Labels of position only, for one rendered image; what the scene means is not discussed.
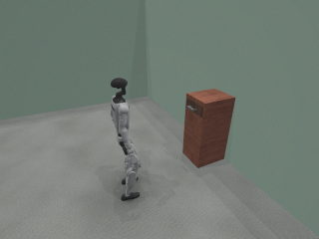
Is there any cabinet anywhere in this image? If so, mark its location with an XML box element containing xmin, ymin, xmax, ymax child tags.
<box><xmin>182</xmin><ymin>89</ymin><xmax>235</xmax><ymax>168</ymax></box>

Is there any robot right upper arm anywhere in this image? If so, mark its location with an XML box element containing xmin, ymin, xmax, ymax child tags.
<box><xmin>119</xmin><ymin>104</ymin><xmax>130</xmax><ymax>134</ymax></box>

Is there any left robot thigh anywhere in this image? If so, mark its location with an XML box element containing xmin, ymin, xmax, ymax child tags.
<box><xmin>125</xmin><ymin>137</ymin><xmax>134</xmax><ymax>163</ymax></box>

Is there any left robot foot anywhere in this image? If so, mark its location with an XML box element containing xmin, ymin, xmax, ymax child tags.
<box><xmin>122</xmin><ymin>177</ymin><xmax>139</xmax><ymax>185</ymax></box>

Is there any handle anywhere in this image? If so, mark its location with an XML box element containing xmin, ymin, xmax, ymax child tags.
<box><xmin>186</xmin><ymin>106</ymin><xmax>197</xmax><ymax>112</ymax></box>

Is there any drawer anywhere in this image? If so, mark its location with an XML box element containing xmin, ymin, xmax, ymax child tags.
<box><xmin>186</xmin><ymin>98</ymin><xmax>203</xmax><ymax>118</ymax></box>

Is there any right robot forearm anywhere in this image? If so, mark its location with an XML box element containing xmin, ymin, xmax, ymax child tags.
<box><xmin>121</xmin><ymin>129</ymin><xmax>135</xmax><ymax>156</ymax></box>

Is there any robot right hand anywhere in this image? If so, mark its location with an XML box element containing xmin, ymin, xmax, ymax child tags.
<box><xmin>129</xmin><ymin>154</ymin><xmax>142</xmax><ymax>171</ymax></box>

